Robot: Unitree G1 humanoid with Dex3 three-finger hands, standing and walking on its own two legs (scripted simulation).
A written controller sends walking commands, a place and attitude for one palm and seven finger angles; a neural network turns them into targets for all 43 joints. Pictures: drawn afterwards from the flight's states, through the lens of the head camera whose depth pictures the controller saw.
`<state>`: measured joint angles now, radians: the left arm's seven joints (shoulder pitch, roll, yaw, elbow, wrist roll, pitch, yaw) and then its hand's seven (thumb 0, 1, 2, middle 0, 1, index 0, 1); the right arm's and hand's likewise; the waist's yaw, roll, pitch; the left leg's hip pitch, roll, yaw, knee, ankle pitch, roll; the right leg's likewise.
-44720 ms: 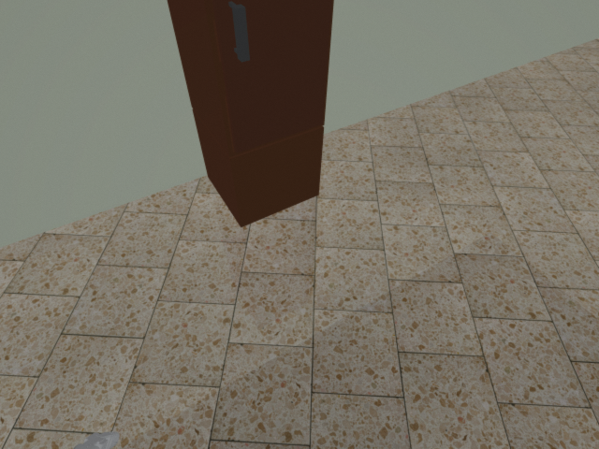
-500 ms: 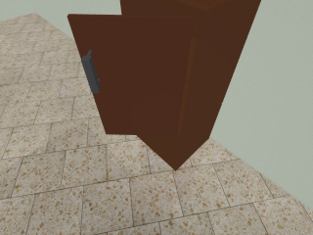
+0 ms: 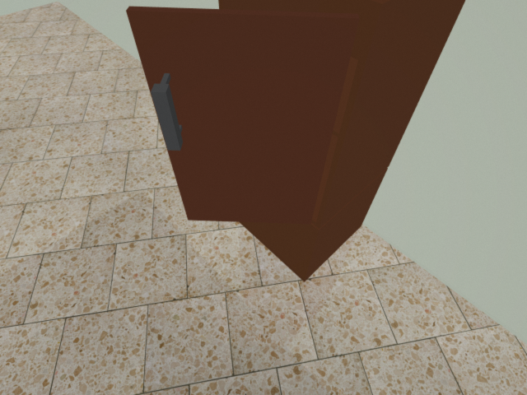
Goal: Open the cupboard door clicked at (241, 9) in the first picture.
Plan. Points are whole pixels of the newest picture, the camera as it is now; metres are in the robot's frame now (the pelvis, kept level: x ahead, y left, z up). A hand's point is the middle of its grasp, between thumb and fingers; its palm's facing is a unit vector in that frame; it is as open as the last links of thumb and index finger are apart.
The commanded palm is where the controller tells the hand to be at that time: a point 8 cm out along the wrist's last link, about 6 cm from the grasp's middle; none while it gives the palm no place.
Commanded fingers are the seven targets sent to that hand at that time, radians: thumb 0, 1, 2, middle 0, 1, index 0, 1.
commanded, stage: look again from close up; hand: left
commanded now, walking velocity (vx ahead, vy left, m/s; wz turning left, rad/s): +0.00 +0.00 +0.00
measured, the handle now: (170, 112) +0.59 +0.23 +0.08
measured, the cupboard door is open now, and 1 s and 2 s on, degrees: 44 44 44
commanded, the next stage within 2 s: raise the hand with hooked fingers in 0.22 s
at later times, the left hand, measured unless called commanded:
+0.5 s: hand (137, 351) +0.18 +0.19 -0.01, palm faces +0.27 -0.95 -0.15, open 7.5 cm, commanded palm +0.11 +0.25 -0.04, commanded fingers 0.00 0.67 0.80 -0.22 -0.45 -0.22 -0.45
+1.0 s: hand (122, 349) +0.18 +0.21 +0.00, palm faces +0.03 -1.00 -0.05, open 10.1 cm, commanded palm +0.14 +0.26 +0.01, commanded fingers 0.00 0.08 0.55 -0.26 -0.82 -0.26 -0.82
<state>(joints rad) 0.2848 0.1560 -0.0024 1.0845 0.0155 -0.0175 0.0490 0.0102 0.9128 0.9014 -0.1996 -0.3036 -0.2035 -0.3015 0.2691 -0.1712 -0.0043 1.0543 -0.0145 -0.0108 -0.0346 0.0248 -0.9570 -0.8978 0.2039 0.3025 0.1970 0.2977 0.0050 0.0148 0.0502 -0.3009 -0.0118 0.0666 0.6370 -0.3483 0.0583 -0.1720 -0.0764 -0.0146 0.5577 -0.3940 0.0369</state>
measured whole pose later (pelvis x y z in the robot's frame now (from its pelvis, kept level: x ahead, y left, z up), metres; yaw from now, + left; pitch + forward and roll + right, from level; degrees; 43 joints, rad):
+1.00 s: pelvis -0.05 -0.05 -0.06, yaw +2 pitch +11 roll -2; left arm 0.20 0.37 0.38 0.25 -0.39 -0.32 -0.51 0.01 0.31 0.65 -0.24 -0.69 -0.25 -0.68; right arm 0.25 -0.25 0.02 0.61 0.04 -0.27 -0.10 0.01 -0.91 -0.90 0.20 0.30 0.20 0.30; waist 0.01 0.03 -0.10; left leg -0.80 0.05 -0.04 1.05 -0.43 -0.02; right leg -0.72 0.03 -0.12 1.01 -0.49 -0.06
